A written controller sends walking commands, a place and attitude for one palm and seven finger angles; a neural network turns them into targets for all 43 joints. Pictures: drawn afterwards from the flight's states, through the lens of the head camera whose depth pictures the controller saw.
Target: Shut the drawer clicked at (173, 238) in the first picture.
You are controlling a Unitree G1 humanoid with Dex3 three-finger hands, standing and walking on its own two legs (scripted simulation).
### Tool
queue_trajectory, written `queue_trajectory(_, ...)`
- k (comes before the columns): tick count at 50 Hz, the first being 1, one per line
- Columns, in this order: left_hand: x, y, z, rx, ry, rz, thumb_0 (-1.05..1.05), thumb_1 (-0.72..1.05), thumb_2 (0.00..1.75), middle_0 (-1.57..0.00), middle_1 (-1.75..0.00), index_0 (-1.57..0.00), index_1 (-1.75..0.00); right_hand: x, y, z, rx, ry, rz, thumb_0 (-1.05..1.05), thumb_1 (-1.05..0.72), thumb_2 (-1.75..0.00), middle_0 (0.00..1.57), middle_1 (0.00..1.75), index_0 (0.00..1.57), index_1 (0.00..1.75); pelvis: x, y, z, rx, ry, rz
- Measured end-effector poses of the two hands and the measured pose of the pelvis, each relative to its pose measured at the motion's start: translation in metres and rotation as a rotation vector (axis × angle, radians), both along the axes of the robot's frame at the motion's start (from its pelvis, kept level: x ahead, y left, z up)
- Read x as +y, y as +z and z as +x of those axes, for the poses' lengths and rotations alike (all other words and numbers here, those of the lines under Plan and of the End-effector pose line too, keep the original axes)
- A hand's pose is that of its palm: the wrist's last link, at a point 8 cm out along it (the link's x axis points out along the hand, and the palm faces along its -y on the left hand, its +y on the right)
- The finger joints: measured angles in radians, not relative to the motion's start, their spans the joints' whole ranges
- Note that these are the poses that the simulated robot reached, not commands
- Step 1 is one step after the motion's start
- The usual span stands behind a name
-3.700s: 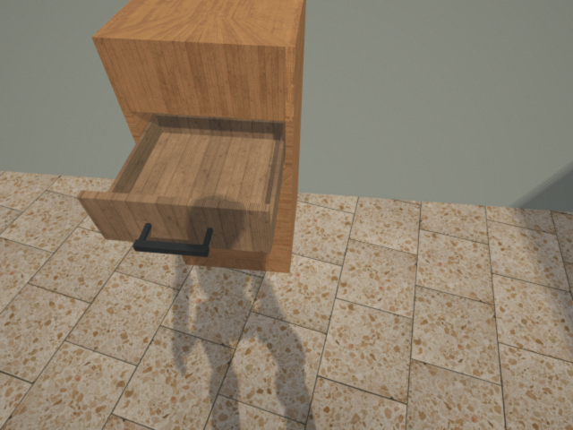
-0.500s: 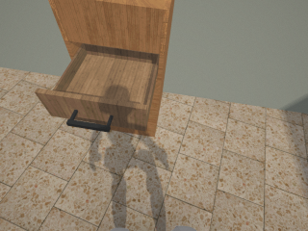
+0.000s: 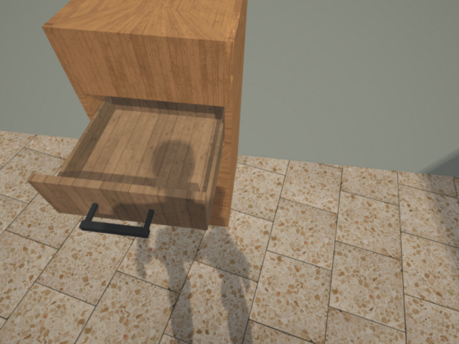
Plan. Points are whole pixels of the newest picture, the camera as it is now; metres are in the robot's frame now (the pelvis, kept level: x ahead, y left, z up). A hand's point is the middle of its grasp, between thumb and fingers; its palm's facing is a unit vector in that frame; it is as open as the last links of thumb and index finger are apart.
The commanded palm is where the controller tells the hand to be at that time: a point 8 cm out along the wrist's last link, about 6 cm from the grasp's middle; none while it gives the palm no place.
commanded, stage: come to a stop and stand still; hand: left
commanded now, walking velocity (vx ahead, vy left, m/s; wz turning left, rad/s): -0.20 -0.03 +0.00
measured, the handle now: (118, 220) +0.37 +0.27 -0.10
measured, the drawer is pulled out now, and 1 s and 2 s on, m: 0.29 0.29 0.29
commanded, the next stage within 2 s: look again from close up in 0.96 s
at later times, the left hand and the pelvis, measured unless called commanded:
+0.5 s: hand out of the picture +0.06 +0.18 -0.17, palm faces +0.03 -0.97 -0.24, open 7.4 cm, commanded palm none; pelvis +0.00 -0.01 +0.00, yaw -1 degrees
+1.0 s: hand out of the picture -0.04 +0.22 -0.16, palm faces -0.01 -0.97 -0.23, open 7.4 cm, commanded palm none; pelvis -0.02 +0.03 +0.01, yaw -1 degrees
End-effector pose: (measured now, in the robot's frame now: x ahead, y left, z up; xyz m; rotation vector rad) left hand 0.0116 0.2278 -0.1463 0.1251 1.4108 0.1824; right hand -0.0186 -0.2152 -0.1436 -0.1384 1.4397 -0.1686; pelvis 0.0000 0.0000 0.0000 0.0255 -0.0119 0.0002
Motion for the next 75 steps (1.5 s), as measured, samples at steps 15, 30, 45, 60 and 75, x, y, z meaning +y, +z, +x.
queue_trajectory(15, -0.009, 0.012, 0.046, -0.085, -0.018, 0.056, 0.01, 0.91, 0.90, -0.20, -0.30, -0.20, -0.30, -0.033, -0.004, 0.059, -0.059, -0.021, -0.017, 0.01, -0.93, -0.90, 0.20, 0.30, 0.21, 0.30, -0.016, 0.002, 0.017, 0.002, 0.004, -0.012)
queue_trajectory(30, 0.013, 0.006, 0.032, -0.183, -0.081, 0.044, 0.01, 0.91, 0.90, -0.21, -0.30, -0.20, -0.30, -0.014, 0.010, 0.087, -0.306, 0.017, -0.036, 0.00, -0.92, -0.90, 0.19, 0.30, 0.20, 0.30, 0.011, -0.006, -0.003, -0.033, -0.018, -0.044)
queue_trajectory(45, 0.047, 0.016, -0.033, -0.053, -0.067, 0.055, 0.01, 0.91, 0.90, -0.20, -0.30, -0.20, -0.30, 0.016, 0.007, 0.029, -0.167, 0.046, -0.001, 0.00, -0.93, -0.90, 0.20, 0.30, 0.21, 0.30, 0.034, 0.004, -0.020, 0.006, -0.018, -0.027)
queue_trajectory(60, 0.015, 0.009, -0.047, 0.057, -0.053, -0.015, 0.01, 0.91, 0.90, -0.20, -0.30, -0.20, -0.30, 0.018, 0.005, 0.002, -0.031, 0.005, 0.011, 0.00, -0.91, -0.90, 0.19, 0.30, 0.20, 0.30, 0.026, 0.007, -0.004, 0.010, -0.024, -0.022)
queue_trajectory(75, 0.004, 0.007, 0.003, -0.026, -0.075, -0.011, 0.01, 0.92, 0.90, -0.20, -0.30, -0.20, -0.30, 0.010, 0.005, 0.027, -0.064, -0.005, 0.006, 0.01, -0.93, -0.90, 0.19, 0.30, 0.20, 0.30, 0.015, 0.007, 0.013, 0.003, -0.031, -0.018)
